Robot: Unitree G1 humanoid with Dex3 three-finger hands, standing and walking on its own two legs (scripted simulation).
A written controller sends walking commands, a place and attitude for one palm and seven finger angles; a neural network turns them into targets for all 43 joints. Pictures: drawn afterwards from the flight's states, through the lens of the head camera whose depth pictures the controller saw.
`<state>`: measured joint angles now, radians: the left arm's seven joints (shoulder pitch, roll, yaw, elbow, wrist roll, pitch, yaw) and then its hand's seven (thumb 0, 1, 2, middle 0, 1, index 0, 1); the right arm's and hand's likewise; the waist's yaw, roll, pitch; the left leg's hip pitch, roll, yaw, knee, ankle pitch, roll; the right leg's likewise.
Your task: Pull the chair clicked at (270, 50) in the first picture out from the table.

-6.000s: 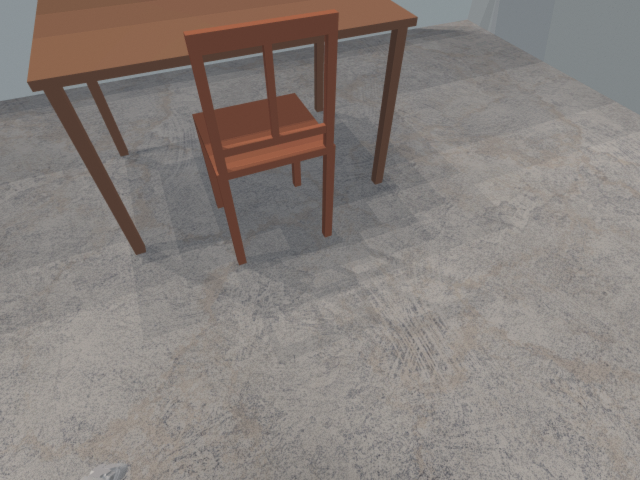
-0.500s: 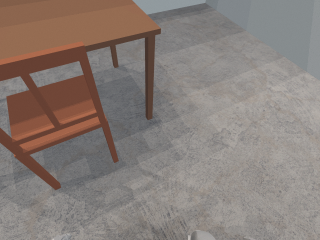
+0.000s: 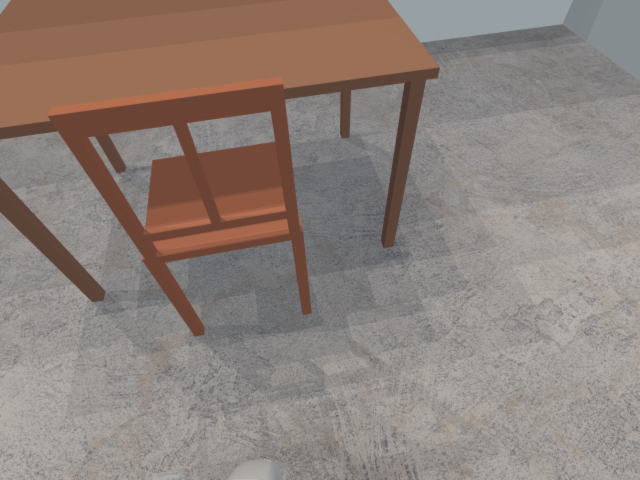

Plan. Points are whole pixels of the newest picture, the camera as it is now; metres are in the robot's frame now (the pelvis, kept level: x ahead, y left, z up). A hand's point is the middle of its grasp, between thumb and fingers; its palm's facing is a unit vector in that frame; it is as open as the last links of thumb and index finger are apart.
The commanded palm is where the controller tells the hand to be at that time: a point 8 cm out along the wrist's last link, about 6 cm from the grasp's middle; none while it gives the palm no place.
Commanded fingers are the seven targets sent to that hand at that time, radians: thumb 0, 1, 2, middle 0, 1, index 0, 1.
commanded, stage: turn to face it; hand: left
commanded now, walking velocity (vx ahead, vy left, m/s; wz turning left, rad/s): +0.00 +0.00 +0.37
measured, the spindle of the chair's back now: (199, 176) +0.68 +0.29 -0.09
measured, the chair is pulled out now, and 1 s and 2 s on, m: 0.00 0.00 0.00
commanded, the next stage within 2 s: take the last steps up to it in 0.34 s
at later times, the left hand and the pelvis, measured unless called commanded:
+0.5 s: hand out of the picture +0.04 +0.25 -0.16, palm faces +0.19 -0.95 -0.25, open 7.4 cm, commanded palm none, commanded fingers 0.00 0.90 0.90 -0.20 -0.30 -0.20 -0.30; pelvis +0.00 +0.04 +0.00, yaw +9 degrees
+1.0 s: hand out of the picture -0.04 +0.15 -0.16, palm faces +0.31 -0.94 -0.12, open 7.4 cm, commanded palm none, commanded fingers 0.00 0.90 0.90 -0.20 -0.30 -0.20 -0.30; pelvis +0.09 +0.04 +0.00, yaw +11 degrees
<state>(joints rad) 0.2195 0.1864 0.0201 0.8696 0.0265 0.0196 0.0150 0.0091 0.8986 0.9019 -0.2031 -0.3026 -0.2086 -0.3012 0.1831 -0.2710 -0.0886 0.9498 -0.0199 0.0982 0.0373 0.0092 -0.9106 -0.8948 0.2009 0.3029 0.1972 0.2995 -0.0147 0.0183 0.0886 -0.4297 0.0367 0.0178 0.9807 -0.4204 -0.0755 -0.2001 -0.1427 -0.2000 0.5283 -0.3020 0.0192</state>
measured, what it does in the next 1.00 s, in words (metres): steps on the spot: left foot, then right foot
